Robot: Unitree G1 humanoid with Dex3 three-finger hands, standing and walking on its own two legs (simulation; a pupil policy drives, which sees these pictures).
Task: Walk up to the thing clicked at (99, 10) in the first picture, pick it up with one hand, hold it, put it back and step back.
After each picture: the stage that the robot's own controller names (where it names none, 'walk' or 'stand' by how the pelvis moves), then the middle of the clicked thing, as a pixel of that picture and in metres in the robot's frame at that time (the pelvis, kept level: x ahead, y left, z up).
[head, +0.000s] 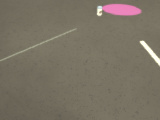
stand; (99, 10) +2.08 -0.17 -0.72
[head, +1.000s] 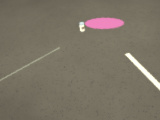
walk; (82, 26) +1.93 +0.19 -0.69
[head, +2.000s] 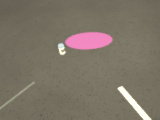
walk; (61, 49) +1.31 +0.39 -0.72
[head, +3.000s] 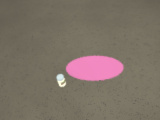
walk; (61, 80) +0.84 +0.32 -0.72
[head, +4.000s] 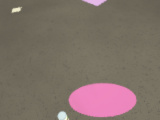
walk; (63, 118) +0.51 +0.28 -0.72
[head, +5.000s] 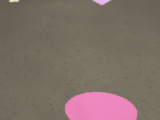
stand; out of the picture +0.38 +0.23 -0.70
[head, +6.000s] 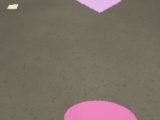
stand; out of the picture +0.35 +0.21 -0.72
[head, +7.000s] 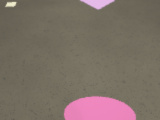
stand; out of the picture +0.37 +0.22 -0.72
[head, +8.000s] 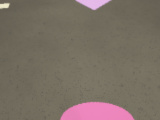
stand; out of the picture +0.29 +0.24 -0.71
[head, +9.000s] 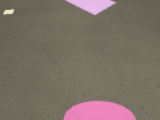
stand; out of the picture +0.35 +0.23 -0.72
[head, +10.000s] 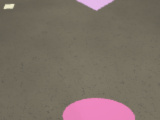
stand; out of the picture +0.35 +0.23 -0.72
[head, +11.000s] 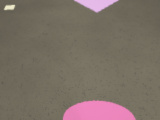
stand; out of the picture +0.34 +0.22 -0.72
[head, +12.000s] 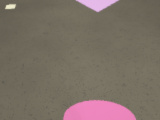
stand; out of the picture +0.34 +0.22 -0.72
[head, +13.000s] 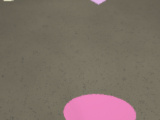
go down; out of the picture +0.35 +0.22 -0.72
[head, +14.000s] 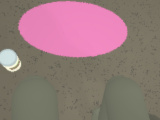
go down; (10, 61) +0.41 +0.29 -0.29
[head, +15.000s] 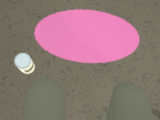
approach; (25, 64) +0.41 +0.28 -0.30
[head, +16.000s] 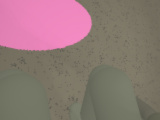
close in; out of the picture +0.38 +0.32 -0.21
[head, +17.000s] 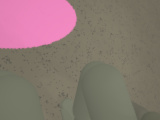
close; out of the picture +0.38 +0.33 -0.21
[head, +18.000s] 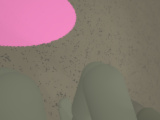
lift; out of the picture +0.37 +0.32 -0.22
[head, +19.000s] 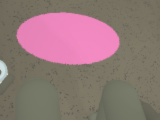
lift; out of the picture +0.32 +0.30 -0.10
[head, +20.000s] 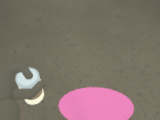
lift; (31, 87) +0.33 +0.19 +0.03
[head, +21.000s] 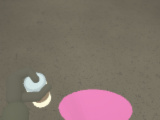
hold; (38, 90) +0.33 +0.18 -0.01
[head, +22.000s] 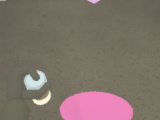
hold; (38, 88) +0.34 +0.18 +0.00
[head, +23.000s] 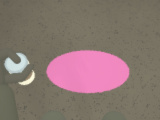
crouch; (21, 69) +0.39 +0.23 -0.07
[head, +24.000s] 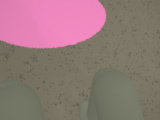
lower; out of the picture +0.42 +0.32 -0.17
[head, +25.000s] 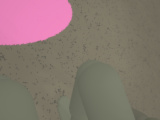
lower; out of the picture +0.39 +0.34 -0.22
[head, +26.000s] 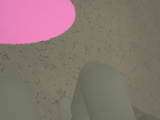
lower; out of the picture +0.38 +0.34 -0.22
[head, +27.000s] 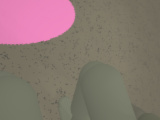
lower; out of the picture +0.38 +0.34 -0.22
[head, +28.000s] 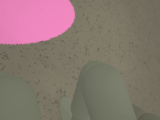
lower; out of the picture +0.38 +0.34 -0.22
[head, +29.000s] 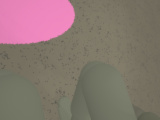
withdraw; out of the picture +0.38 +0.33 -0.22
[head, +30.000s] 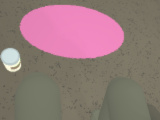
stand; (11, 60) +0.41 +0.29 -0.28
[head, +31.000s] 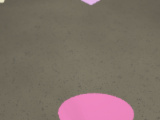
stand; out of the picture +0.35 +0.22 -0.64
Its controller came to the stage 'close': yes
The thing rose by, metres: 0.71
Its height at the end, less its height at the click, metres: +0.00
